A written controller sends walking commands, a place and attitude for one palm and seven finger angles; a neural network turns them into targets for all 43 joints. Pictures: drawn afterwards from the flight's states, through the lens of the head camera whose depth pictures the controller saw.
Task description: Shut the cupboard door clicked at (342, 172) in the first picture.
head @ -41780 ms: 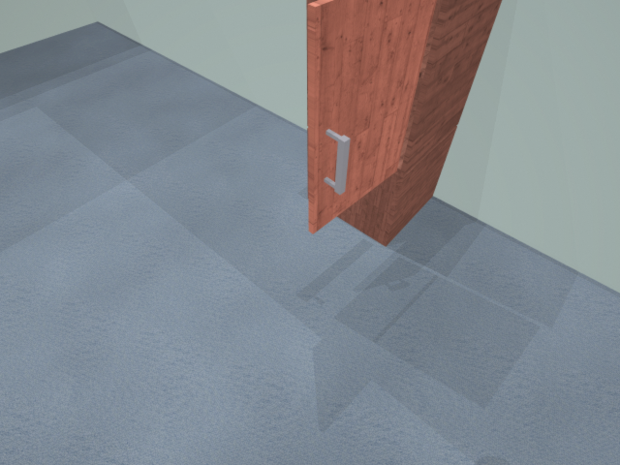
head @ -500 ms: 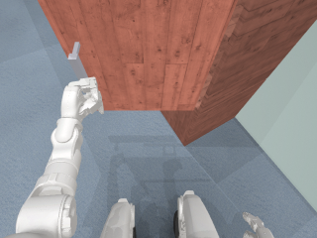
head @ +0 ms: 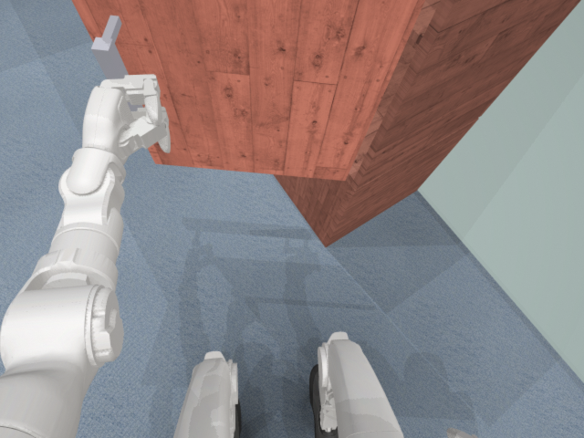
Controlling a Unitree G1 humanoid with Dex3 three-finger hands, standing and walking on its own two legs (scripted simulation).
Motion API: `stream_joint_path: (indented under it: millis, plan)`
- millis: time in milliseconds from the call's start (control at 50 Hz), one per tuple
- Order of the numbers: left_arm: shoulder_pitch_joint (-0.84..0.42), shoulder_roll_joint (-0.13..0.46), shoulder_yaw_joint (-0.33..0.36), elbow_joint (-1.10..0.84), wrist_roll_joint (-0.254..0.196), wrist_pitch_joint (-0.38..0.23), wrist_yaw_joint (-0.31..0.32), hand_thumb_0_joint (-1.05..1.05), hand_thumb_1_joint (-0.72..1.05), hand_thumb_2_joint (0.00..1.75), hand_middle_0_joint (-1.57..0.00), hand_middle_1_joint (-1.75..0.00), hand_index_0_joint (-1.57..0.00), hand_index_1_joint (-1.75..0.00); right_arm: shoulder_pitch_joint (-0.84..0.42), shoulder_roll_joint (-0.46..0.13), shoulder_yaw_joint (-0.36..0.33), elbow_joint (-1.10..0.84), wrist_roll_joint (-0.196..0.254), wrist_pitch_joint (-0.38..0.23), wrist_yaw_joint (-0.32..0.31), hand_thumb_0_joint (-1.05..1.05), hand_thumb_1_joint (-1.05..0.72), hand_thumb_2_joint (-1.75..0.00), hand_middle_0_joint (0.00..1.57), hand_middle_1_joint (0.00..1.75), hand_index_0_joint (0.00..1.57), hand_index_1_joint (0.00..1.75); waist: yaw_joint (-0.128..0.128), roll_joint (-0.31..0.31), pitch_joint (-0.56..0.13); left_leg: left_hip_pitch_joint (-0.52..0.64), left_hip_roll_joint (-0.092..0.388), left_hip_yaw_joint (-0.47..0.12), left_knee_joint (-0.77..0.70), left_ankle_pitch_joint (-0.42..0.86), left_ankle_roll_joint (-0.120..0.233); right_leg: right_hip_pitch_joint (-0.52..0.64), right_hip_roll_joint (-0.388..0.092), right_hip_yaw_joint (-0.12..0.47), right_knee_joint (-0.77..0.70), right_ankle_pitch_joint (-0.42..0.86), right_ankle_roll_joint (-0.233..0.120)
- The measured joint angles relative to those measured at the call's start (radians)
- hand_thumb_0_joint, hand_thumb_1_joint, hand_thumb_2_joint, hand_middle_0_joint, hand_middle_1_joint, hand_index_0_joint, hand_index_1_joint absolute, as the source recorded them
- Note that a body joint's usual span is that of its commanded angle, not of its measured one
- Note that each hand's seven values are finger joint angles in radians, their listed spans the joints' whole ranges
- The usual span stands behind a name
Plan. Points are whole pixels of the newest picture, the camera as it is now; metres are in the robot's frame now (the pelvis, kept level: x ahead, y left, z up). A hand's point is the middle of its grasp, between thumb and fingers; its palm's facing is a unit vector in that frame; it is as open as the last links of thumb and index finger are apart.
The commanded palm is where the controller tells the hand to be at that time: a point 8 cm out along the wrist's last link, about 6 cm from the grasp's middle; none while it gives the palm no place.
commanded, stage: push the door shut along its arc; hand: left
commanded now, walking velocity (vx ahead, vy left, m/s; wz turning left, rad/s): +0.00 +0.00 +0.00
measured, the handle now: (130, 83) +0.58 +0.18 +0.05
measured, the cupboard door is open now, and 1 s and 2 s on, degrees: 53 42 41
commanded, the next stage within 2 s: pull the fist back off the door in 0.78 s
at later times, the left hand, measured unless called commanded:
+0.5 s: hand (198, 89) +0.57 +0.09 +0.05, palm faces -0.31 -0.95 -0.07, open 2.7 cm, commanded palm +0.57 +0.13 +0.05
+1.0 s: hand (202, 64) +0.61 +0.08 +0.05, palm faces -0.14 -0.98 +0.11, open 2.9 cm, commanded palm +0.60 +0.09 +0.05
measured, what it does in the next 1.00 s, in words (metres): stands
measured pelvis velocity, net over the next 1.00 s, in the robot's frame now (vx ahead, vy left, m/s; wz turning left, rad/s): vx -0.01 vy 0.01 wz -0.06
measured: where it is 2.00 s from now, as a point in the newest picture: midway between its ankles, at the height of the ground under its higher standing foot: (277, 436)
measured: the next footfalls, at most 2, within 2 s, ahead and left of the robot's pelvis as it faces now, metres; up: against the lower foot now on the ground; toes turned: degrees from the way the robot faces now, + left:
none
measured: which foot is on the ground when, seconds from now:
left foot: down 0.00-1.00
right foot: down 0.00-1.00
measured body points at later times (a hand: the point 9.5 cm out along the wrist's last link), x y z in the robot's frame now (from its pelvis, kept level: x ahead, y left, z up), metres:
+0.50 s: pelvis +0.00 +0.00 -0.02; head +0.19 +0.00 +0.39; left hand +0.58 +0.14 +0.06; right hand -0.01 -0.26 -0.13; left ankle +0.03 +0.12 -0.60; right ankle +0.07 -0.14 -0.60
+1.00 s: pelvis -0.01 +0.01 -0.04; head +0.20 +0.03 +0.36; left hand +0.61 +0.14 +0.05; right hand -0.05 -0.25 -0.12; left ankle +0.03 +0.12 -0.60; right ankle +0.07 -0.14 -0.60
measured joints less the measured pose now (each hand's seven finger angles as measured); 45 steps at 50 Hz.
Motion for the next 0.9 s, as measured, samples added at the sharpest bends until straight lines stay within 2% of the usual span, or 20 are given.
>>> stream_joint_path:
  millis: [100, 180, 320, 420, 540, 600, 900]
  plan:
    - [-0.037, 0.01, -0.024, 0.015, 0.02, 0.015, -0.016, 0.02, 0.9, 0.9, -1.3, -1.5, -1.3, -1.5, 0.007, -0.004, -0.001, 0.008, -0.003, 0.002, 0.003, 0.01, -0.91, -0.9, 0.21, 0.3, 0.2, 0.3, -0.017, 0.002, -0.001, -0.017, 0.001, -0.006, 0.008, 0.001, 0.0, -0.012, 0.002, -0.006, 0.001, 0.003, -0.001]
    - [-0.093, 0.017, -0.03, 0.057, 0.036, 0.036, -0.021, 0.02, 0.9, 0.9, -1.3, -1.5, -1.3, -1.5, 0.002, -0.006, 0.007, 0.004, -0.003, 0.001, 0.001, 0.01, -0.91, -0.9, 0.21, 0.3, 0.2, 0.3, -0.041, 0.005, 0.004, -0.028, 0.005, -0.007, 0.014, -0.001, 0.001, -0.022, 0.006, -0.006, 0.003, 0.006, -0.001]
    - [-0.199, 0.076, 0.043, 0.109, 0.082, 0.064, -0.014, 0.02, 0.9, 0.9, -1.3, -1.5, -1.3, -1.5, -0.003, -0.006, 0.027, -0.03, -0.008, -0.007, 0.003, 0.0, -0.91, -0.9, 0.21, 0.3, 0.2, 0.3, -0.101, 0.017, 0.009, -0.079, 0.021, 0.0, 0.043, -0.011, 0.002, -0.079, 0.022, 0.001, 0.024, 0.008, 0.0]
    - [-0.216, 0.125, 0.07, 0.107, 0.103, 0.081, -0.054, -0.01, 0.85, 0.91, -1.29, -1.5, -1.3, -1.5, 0.016, 0.0, 0.036, -0.039, -0.007, 0.003, 0.008, 0.0, -0.91, -0.9, 0.2, 0.3, 0.2, 0.3, -0.103, 0.026, 0.013, -0.102, 0.03, 0.009, 0.061, -0.022, 0.003, -0.11, 0.031, 0.011, 0.042, 0.003, 0.001]
    - [-0.246, 0.148, 0.051, 0.096, 0.09, 0.136, -0.102, -0.04, 0.83, 0.9, -1.29, -1.5, -1.31, -1.5, 0.03, 0.013, 0.042, -0.024, -0.003, 0.002, 0.009, 0.0, -0.91, -0.9, 0.21, 0.3, 0.2, 0.3, -0.092, 0.026, 0.02, -0.118, 0.031, 0.007, 0.067, -0.023, 0.001, -0.125, 0.033, 0.01, 0.048, 0.003, -0.001]
    - [-0.278, 0.16, 0.038, 0.116, 0.09, 0.157, -0.12, -0.04, 0.83, 0.9, -1.29, -1.5, -1.32, -1.5, 0.029, 0.015, 0.047, -0.015, -0.003, -0.009, 0.005, 0.0, -0.91, -0.9, 0.21, 0.3, 0.2, 0.3, -0.094, 0.022, 0.021, -0.127, 0.03, 0.0, 0.071, -0.021, 0.0, -0.13, 0.032, 0.003, 0.049, 0.004, -0.002]
    - [-0.463, 0.239, -0.016, 0.182, 0.132, 0.226, -0.137, -0.01, 0.85, 0.94, -1.29, -1.5, -1.31, -1.5, 0.02, -0.007, 0.049, 0.004, -0.022, -0.071, -0.014, 0.0, -0.91, -0.9, 0.21, 0.3, 0.2, 0.3, -0.163, 0.012, 0.016, -0.241, 0.028, -0.029, 0.143, -0.026, 0.003, -0.222, 0.031, -0.021, 0.091, 0.009, 0.0]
